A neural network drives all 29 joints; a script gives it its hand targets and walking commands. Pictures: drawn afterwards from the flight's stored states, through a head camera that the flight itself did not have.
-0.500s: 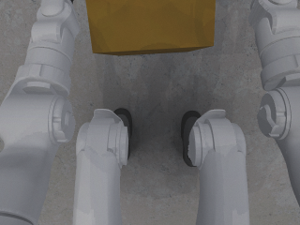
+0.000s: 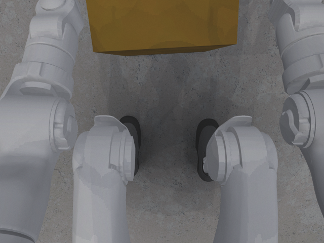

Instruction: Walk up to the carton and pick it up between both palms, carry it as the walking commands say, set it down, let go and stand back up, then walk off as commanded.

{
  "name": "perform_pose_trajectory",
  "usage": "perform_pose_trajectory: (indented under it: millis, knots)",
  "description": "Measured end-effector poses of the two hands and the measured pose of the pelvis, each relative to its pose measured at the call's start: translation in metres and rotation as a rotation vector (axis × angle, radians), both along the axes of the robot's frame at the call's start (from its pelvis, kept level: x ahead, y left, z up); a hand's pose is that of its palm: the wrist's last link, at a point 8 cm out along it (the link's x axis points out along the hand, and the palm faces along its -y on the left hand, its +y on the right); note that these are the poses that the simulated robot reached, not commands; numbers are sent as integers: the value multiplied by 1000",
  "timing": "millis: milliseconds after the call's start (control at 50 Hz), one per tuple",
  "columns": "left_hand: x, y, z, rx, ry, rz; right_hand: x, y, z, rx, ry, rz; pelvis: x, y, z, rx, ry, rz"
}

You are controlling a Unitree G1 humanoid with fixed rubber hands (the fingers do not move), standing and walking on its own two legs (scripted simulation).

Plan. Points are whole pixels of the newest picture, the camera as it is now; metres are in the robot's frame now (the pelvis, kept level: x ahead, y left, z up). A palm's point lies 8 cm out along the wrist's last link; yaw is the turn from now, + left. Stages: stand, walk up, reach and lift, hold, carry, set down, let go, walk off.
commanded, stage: reach and lift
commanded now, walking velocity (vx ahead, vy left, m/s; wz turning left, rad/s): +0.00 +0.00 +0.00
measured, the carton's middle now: out of the picture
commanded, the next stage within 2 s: none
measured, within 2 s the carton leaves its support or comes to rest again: leaves its support in 1.14 s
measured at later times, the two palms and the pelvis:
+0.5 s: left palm out of the picture +0.55 +0.16 -0.17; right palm out of the picture +0.56 -0.15 -0.17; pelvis +0.00 +0.00 +0.01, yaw +0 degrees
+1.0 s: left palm out of the picture +0.55 +0.16 -0.17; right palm out of the picture +0.56 -0.16 -0.17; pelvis +0.01 +0.00 -0.01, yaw +0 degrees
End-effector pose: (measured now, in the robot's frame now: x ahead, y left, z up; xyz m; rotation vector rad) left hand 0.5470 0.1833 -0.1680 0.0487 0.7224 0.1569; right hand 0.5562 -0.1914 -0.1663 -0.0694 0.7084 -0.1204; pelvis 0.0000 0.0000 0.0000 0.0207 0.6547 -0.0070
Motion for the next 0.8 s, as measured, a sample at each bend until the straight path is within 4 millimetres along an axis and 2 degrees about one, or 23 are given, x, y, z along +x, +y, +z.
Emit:
perform_pose_trajectory:
  millis: [440,600,800]
  knots:
    - [1,-17,1,-5,-2,-18,0,41,-4,39,-2,52,-3,1,6,-2,-6,6]
    - [1,-22,1,-1,6,-21,-1,37,-2,25,8,36,-3,3,6,-9,-7,5]
    - [1,-22,1,-28,24,-24,2,34,-1,38,30,47,0,2,-2,-5,-29,3]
